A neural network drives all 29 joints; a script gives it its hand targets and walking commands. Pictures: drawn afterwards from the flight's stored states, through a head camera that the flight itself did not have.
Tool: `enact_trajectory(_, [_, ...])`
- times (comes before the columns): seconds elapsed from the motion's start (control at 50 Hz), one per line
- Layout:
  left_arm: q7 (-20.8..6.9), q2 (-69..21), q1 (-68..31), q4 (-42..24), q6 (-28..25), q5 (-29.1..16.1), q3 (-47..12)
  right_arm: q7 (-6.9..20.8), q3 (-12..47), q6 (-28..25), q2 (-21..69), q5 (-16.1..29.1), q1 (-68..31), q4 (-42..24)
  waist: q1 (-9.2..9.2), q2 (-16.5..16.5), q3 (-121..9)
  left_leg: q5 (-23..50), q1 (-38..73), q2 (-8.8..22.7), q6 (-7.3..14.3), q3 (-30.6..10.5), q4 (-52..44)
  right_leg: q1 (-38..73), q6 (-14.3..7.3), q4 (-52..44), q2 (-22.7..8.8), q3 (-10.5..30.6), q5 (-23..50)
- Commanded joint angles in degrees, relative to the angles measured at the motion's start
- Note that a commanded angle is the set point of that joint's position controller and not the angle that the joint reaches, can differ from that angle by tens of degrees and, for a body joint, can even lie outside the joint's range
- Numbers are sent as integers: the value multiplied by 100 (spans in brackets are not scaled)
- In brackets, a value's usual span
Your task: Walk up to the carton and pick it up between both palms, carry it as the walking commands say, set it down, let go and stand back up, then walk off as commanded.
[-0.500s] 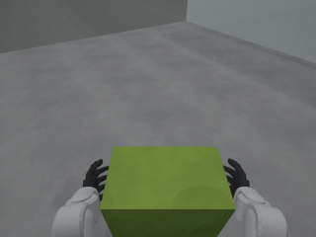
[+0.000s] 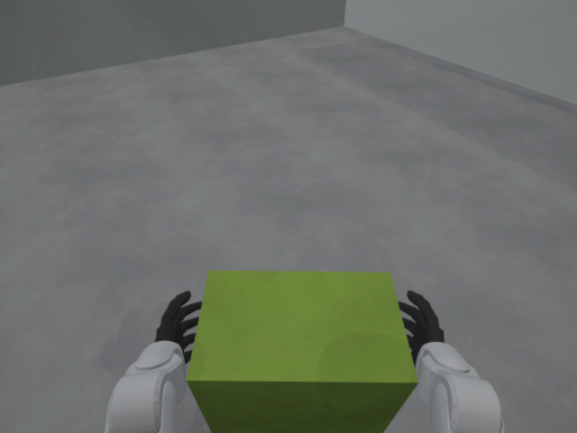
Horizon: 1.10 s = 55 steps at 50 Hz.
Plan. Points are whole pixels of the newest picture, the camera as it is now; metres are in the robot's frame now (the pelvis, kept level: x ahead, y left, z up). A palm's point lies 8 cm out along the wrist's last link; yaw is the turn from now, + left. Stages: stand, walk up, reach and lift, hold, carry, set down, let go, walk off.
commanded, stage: carry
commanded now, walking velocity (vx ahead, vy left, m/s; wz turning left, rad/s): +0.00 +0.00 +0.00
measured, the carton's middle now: (297, 364) +0.26 +0.00 -0.01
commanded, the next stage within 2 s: hold in 1.08 s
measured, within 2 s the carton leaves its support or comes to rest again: neither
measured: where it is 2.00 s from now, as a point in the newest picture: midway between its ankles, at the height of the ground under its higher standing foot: outside the picture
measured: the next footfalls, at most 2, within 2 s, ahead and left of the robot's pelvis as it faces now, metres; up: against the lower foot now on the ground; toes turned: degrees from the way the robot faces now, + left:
none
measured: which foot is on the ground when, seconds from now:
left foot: down 0.00-1.00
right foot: down 0.00-1.00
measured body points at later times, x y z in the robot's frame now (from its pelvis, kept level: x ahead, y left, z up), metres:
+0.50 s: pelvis +0.00 -0.01 +0.00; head -0.03 -0.01 +0.45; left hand +0.26 +0.16 +0.05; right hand +0.26 -0.17 +0.04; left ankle +0.02 +0.10 -0.73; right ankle +0.02 -0.11 -0.73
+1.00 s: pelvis +0.00 +0.00 +0.00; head -0.02 +0.00 +0.45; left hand +0.26 +0.17 +0.05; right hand +0.26 -0.17 +0.04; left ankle +0.02 +0.11 -0.73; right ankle +0.02 -0.11 -0.73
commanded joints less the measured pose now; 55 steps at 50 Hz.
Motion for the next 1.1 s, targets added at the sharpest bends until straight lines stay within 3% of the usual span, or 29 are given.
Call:
enact_trajectory(0.0, [-545,-3062,-2458,-507,-394,-758,-2894,430,2984,-295,3122,576,-2344,-459,-28,-29,-1405,565,381,587,157,-588,-449,589,-167,-551,-590,634,768])
enact_trajectory(0.02, [-503,-3738,-2808,-1851,-336,-1252,-3571,418,3723,-238,3807,1135,-2792,-1785,-46,19,-1191,589,249,540,143,-595,-525,531,-135,-594,-539,569,649])
enact_trajectory(0.04, [-492,-3294,-2564,-1072,-302,-914,-3186,431,3317,-186,3409,877,-2482,-954,-32,126,-1092,686,271,605,129,-648,-605,490,-146,-524,-550,583,608])
enact_trajectory(0.06, [-482,-4004,-2856,-2199,-186,-1457,-3878,403,3891,-85,4001,1297,-2665,-2060,-28,186,-1133,1148,289,595,170,-649,-573,636,-111,-423,-503,465,748])
enact_trajectory(0.08, [-484,-3473,-2419,-862,-87,-1005,-3333,405,3259,31,3399,798,-2198,-757,-21,134,-1212,807,342,574,209,-608,-542,516,-106,-506,-513,569,616])
enact_trajectory(0.12, [-431,-2992,-2278,-592,-118,-742,-2917,378,3066,-21,3034,740,-2428,-568,-40,-83,-1366,1014,485,604,184,-650,-394,665,-113,-469,-510,504,879])
enact_trajectory(0.16, [-369,-3318,-2193,-1651,-62,-1161,-3277,340,3616,58,3341,1228,-2547,-1773,-43,-235,-1456,1123,568,612,178,-658,-350,709,-149,-468,-598,605,1392])
enact_trajectory(0.2, [-469,-2809,-1827,95,-167,-510,-2663,423,2776,-59,2729,471,-1974,-36,-25,-51,-1438,1028,535,588,120,-596,-271,652,-219,-434,-600,702,1569])
enact_trajectory(0.22, [-441,-3335,-2414,-1472,-149,-1083,-3371,377,3423,-17,3351,963,-2300,-1291,-49,228,-1192,954,288,527,169,-615,-349,639,-196,-492,-585,704,1421])
enact_trajectory(0.26, [-428,-3457,-2915,-2250,-168,-1361,-3525,395,3606,-9,3709,1249,-2530,-1843,-32,-53,-1191,812,67,583,127,-679,-427,855,-162,-461,-590,630,1093])
enact_trajectory(0.3, [-445,-2816,-2158,208,-155,-429,-2580,471,2661,-4,2840,422,-2082,377,-36,-23,-1314,783,378,598,148,-644,-433,677,-191,-467,-516,645,924])
enact_trajectory(0.38, [-450,-3835,-2620,-1936,-91,-1349,-3658,416,3814,-20,3688,1309,-2795,-2147,-48,20,-1086,796,178,592,106,-644,-470,645,-116,-544,-526,527,754])
enact_trajectory(0.4, [-534,-2910,-2200,75,-214,-454,-2482,464,2669,-143,2755,384,-2432,-136,-28,-251,-1140,504,101,547,178,-687,-390,671,-172,-650,-558,665,718])
enact_trajectory(0.44, [-470,-3224,-2223,-903,-191,-907,-3156,404,3393,-119,3153,898,-2530,-1207,-57,-95,-1134,525,85,547,140,-648,-283,689,-172,-652,-566,703,934])
enact_trajectory(0.46, [-537,-3088,-2458,-303,-313,-653,-2883,500,3080,-186,3061,624,-2552,-343,-67,-78,-1248,678,245,554,144,-634,-252,647,-172,-640,-571,674,1019])
enact_trajectory(0.48, [-453,-3598,-2646,-1780,-259,-1255,-3509,467,3726,-76,3620,1272,-2699,-1733,-57,-275,-1072,454,73,562,93,-620,-354,650,-140,-642,-595,609,880])
enact_trajectory(0.5, [-499,-3009,-2644,-308,-298,-636,-2833,528,2952,-127,3054,622,-2482,-27,-56,202,-959,468,118,534,66,-564,-449,577,-117,-624,-535,612,703])
enact_trajectory(0.52, [-458,-3343,-2764,-1483,-275,-1058,-3312,509,3477,-93,3523,1126,-2621,-1181,-43,-24,-785,293,22,569,58,-677,-540,411,-116,-718,-509,620,286])
enact_trajectory(0.58, [-503,-2871,-2475,-53,-308,-585,-2657,470,2813,-173,2871,544,-2581,-19,-60,-25,-1129,326,154,553,106,-629,-371,577,-163,-735,-536,653,387])
enact_trajectory(0.64, [-429,-3742,-2764,-2173,-235,-1477,-3555,423,3785,-72,3840,1437,-2756,-2024,-54,-284,-1272,605,214,595,85,-700,-403,763,-146,-625,-502,558,863])
enact_trajectory(0.66, [-520,-2942,-2343,-163,-341,-498,-2569,509,2582,-192,2769,370,-2185,-13,-70,81,-1502,636,422,571,74,-583,-332,671,-218,-604,-552,689,914])
enact_trajectory(0.7, [-546,-2553,-2329,731,-432,-307,-2339,493,2390,-294,2602,187,-2280,777,-69,-190,-1348,372,347,573,147,-639,-351,661,-165,-717,-495,633,563])
enact_trajectory(0.76, [-452,-4203,-2886,-3155,-325,-1823,-4137,441,4406,-175,4308,1835,-2910,-3086,-32,-129,-1054,377,27,566,122,-749,-510,621,-110,-641,-488,615,412])
enact_trajectory(0.8, [-572,-2869,-2192,716,-393,-322,-2389,555,2614,-288,2785,368,-2380,570,-25,26,-1165,327,197,549,100,-598,-437,476,-163,-741,-516,713,351])
enact_trajectory(0.88, [-404,-3394,-3073,-2021,-297,-1282,-3556,441,3469,-157,3454,1215,-2669,-1599,-70,377,-1222,838,384,676,150,-758,-674,562,-71,-484,-450,491,422])
enact_trajectory(0.92, [-515,-3028,-2602,-359,-328,-686,-2919,507,2775,-207,3052,518,-2109,95,-53,317,-1343,674,405,607,132,-658,-644,538,-186,-553,-481,653,392])
enact_trajectory(0.94, [-462,-3570,-2639,-1635,-252,-1124,-3559,477,3482,-156,3619,1058,-2379,-1350,-60,410,-1566,985,546,655,160,-672,-543,651,-149,-490,-470,565,599])
enact_trajectory(1.06, [-453,-3258,-2399,-961,-253,-970,-3043,407,3310,-126,3199,1006,-2674,-1172,-35,-154,-1243,643,220,623,148,-697,-558,596,-107,-577,-534,552,523])
enact_trajectory(1.08, [-428,-1248,-1622,1050,-624,11,-1348,453,1420,-448,1188,-33,-2010,839,248,-160,920,600,587,-387,73,-1136,-1007,845,-159,-1098,484,1048,-22])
